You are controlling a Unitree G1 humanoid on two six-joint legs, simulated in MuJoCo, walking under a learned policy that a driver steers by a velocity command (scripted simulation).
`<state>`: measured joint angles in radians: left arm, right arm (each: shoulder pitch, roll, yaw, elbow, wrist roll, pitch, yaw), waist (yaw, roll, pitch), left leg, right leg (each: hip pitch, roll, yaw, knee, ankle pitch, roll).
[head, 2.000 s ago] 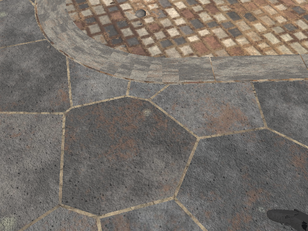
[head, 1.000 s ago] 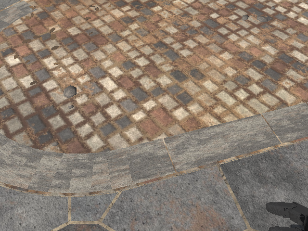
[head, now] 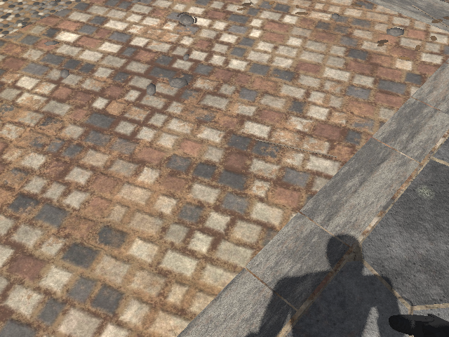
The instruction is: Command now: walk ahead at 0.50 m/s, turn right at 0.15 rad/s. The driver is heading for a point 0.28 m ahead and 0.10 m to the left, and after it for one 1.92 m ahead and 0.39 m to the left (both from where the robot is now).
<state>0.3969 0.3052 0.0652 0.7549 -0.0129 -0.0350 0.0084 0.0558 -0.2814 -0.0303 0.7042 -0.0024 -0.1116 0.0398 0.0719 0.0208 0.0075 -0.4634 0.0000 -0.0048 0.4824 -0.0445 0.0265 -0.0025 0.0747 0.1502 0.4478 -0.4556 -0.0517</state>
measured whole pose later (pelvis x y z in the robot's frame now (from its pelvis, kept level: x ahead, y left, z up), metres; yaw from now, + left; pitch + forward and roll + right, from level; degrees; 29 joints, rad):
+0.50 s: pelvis +0.21 +0.00 +0.01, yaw +0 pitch +1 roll +1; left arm 0.11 0.24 0.04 0.70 0.02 -0.04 0.00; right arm 0.25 -0.28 -0.03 0.88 -0.01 -0.05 0.00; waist -0.05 0.01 0.02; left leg -0.16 -0.03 0.00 0.57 -0.40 0.01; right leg -0.40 0.00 0.02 0.49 -0.10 -0.02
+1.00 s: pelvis +0.26 +0.01 +0.01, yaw +0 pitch -1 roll +0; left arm 0.13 0.24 0.05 0.92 0.00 0.01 0.02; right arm 0.23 -0.24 -0.01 0.99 -0.01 0.00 -0.02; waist -0.01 0.00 0.03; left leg -0.12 0.01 0.00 0.51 -0.37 -0.01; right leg -0.29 0.01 0.02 0.52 -0.21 0.00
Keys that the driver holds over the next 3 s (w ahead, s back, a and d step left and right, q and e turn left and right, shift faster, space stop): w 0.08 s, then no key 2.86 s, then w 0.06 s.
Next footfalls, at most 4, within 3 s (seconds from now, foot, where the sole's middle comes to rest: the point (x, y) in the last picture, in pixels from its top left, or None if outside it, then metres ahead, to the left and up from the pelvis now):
0.44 right None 0.34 -0.11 -0.76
0.64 left None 0.24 0.14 -0.76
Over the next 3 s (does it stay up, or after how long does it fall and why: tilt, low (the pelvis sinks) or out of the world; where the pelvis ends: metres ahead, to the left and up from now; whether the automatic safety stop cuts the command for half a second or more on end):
stays up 0.26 0.03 0.01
